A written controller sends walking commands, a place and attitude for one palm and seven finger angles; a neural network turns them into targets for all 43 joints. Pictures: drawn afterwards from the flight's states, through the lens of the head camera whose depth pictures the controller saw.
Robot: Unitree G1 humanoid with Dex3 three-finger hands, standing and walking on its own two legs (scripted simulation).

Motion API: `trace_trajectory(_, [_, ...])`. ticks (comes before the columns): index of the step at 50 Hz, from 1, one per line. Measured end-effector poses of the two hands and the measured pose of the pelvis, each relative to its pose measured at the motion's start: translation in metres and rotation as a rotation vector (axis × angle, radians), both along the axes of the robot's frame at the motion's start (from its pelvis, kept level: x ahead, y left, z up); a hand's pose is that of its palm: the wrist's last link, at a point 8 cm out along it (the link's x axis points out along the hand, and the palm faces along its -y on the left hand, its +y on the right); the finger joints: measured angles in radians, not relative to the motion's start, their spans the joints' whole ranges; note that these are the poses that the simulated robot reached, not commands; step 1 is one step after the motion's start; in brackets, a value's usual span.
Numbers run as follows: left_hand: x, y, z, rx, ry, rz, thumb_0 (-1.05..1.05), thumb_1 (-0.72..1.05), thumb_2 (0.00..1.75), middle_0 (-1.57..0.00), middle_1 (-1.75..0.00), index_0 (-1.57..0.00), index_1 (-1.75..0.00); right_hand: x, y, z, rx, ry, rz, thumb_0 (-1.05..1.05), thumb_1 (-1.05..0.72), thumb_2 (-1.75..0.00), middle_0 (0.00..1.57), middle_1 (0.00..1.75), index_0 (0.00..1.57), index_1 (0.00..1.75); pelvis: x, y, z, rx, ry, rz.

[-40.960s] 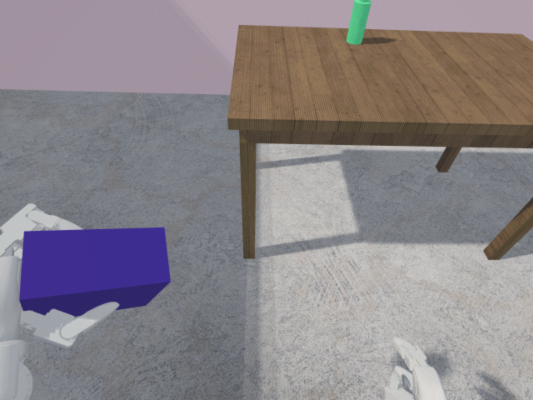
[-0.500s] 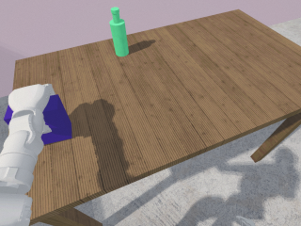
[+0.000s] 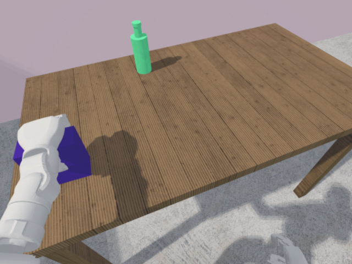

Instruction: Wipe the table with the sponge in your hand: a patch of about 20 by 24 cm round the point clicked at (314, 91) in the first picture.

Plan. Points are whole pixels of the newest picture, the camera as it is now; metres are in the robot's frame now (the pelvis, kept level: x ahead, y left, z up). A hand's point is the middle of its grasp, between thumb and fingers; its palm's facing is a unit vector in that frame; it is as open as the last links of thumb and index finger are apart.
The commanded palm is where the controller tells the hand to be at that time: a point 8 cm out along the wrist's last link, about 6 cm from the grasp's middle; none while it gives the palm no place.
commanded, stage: wipe back along the first lane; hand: left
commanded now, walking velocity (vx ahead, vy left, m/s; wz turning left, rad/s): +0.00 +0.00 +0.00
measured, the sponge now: (61, 163) +0.33 +0.34 +0.02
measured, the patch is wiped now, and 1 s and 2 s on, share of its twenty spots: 0.95 0.95 0.95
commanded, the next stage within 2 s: lift the sponge slowly off the table in 0.74 s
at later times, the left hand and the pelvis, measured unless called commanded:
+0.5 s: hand (55, 162) +0.30 +0.31 +0.08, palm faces +0.04 -0.06 -1.00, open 10.5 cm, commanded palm +0.25 +0.30 +0.12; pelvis +0.01 +0.00 +0.00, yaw +0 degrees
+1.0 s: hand (55, 175) +0.26 +0.29 +0.08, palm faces +0.05 -0.08 -1.00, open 10.5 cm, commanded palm +0.23 +0.28 +0.13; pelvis +0.00 +0.01 +0.00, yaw -1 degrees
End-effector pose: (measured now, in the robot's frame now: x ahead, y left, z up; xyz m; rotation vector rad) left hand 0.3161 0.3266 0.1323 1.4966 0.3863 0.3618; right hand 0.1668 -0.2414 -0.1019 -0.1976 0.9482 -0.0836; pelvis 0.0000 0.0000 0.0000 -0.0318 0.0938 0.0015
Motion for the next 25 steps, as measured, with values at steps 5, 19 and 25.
trace_trajectory(5, [-0.004, -0.004, 0.000, 0.006, 0.002, 0.009, 0.00, -0.51, 1.05, -0.62, -1.38, -0.67, -1.36, 0.004, 0.000, 0.001, 0.001, -0.012, 0.007, 0.01, -0.90, -0.90, 0.20, 0.30, 0.20, 0.30, 0.000, -0.002, 0.000, 0.002, -0.008, 0.001])
trace_trajectory(19, [-0.028, -0.016, 0.000, -0.007, -0.032, -0.012, 0.00, -0.51, 1.04, -0.62, -1.39, -0.66, -1.36, 0.028, 0.011, 0.007, 0.035, -0.085, 0.030, 0.01, -0.90, -0.90, 0.20, 0.30, 0.20, 0.30, 0.007, 0.000, 0.000, 0.000, -0.023, -0.007])
trace_trajectory(25, [-0.042, -0.021, -0.001, -0.013, -0.048, -0.013, 0.00, -0.50, 1.04, -0.62, -1.39, -0.66, -1.36, 0.042, 0.018, 0.014, 0.040, -0.122, 0.051, 0.01, -0.90, -0.90, 0.20, 0.30, 0.20, 0.30, 0.007, 0.001, 0.000, -0.001, -0.039, -0.007])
